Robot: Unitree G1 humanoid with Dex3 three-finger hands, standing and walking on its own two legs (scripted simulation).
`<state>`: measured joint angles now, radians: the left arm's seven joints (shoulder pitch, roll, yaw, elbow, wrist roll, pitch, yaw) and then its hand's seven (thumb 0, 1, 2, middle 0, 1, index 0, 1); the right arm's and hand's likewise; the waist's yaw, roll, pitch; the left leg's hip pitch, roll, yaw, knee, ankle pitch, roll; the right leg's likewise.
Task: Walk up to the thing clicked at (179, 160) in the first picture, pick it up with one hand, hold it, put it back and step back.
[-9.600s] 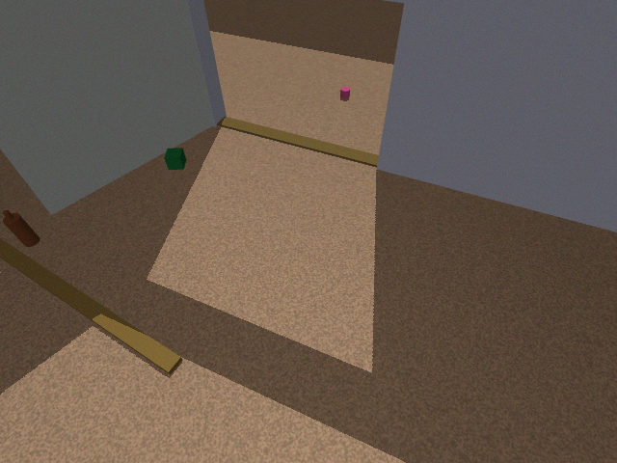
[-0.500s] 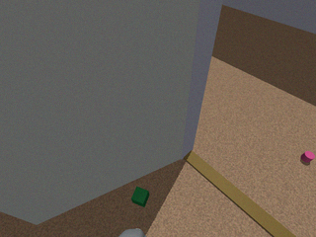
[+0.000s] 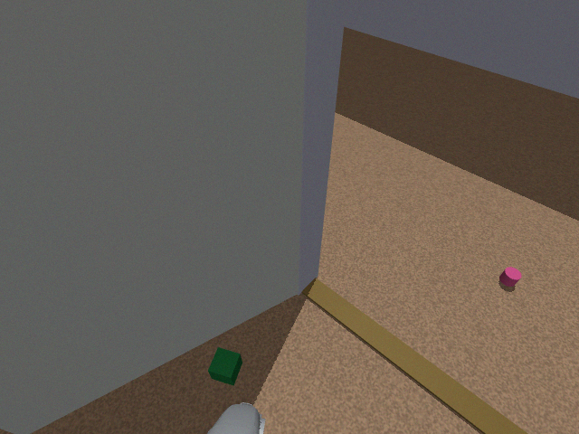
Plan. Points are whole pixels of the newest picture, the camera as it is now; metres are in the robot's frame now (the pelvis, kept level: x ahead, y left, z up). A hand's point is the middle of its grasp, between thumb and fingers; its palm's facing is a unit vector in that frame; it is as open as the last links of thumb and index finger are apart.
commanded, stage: walk up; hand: left
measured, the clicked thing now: (225, 366) +0.43 +0.26 -0.71
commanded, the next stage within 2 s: stand in 1.48 s
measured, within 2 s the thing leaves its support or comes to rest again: neither
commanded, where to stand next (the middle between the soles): +0.05 +0.02 m, yaw +3 degrees
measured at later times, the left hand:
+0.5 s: hand out of the picture +0.02 +0.29 -0.13, palm faces +0.09 -0.91 -0.41, open 7.3 cm
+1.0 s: hand out of the picture +0.00 +0.28 -0.12, palm faces +0.10 -0.93 -0.36, open 7.3 cm
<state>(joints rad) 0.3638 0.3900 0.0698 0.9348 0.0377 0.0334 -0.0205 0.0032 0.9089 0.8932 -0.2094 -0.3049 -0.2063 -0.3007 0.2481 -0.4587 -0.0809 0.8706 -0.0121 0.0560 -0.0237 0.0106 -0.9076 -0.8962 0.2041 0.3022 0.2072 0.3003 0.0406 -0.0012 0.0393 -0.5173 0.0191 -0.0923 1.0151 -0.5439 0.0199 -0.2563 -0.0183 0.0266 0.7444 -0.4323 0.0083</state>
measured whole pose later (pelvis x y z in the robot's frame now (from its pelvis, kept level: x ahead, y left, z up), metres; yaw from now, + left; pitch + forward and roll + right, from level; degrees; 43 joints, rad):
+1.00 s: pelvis -0.04 +0.01 +0.03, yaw +6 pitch -2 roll +0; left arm 0.13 0.36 0.01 1.11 0.00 -0.04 0.00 0.01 0.91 0.89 -0.21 -0.30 -0.20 -0.30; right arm 0.15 -0.35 0.00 1.08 -0.01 0.00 0.02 0.01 -0.91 -0.90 0.21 0.30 0.21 0.30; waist 0.01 0.01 0.04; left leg -0.17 -0.02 -0.04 0.44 -0.23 0.01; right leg -0.18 -0.02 -0.01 0.42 -0.21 0.01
